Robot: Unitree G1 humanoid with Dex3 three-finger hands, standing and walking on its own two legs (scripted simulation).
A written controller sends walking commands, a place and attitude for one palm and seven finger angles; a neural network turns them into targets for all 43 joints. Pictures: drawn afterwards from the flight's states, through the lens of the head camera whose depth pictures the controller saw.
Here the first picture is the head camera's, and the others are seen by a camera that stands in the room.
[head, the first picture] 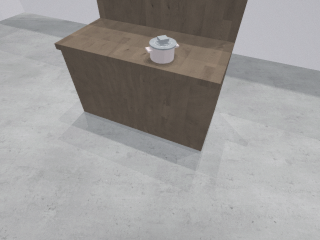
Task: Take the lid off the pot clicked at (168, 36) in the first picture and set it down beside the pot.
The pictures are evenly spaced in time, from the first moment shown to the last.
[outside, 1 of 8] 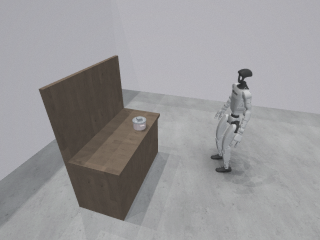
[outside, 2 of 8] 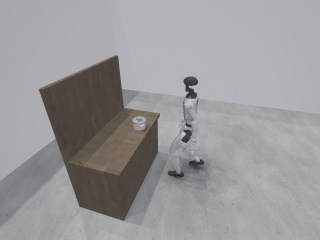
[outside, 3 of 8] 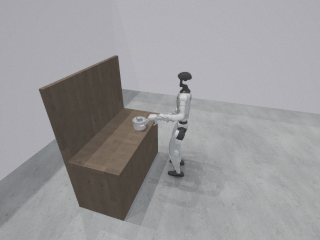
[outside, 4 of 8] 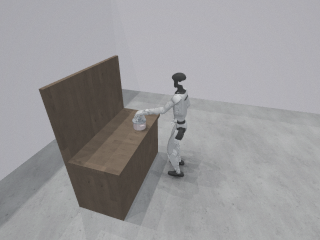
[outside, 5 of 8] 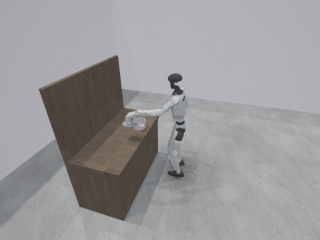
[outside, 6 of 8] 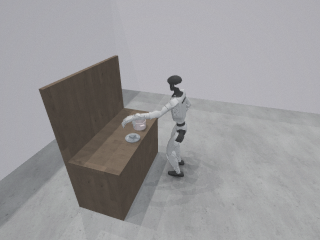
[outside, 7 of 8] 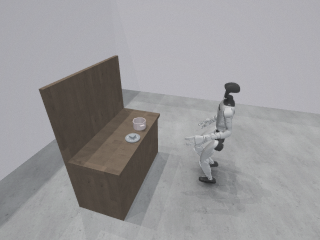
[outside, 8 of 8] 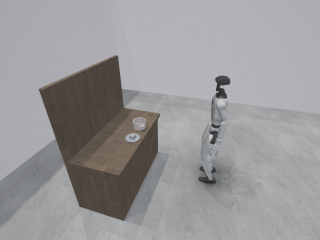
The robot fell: no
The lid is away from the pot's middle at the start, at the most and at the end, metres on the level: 0.00 0.24 0.23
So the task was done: yes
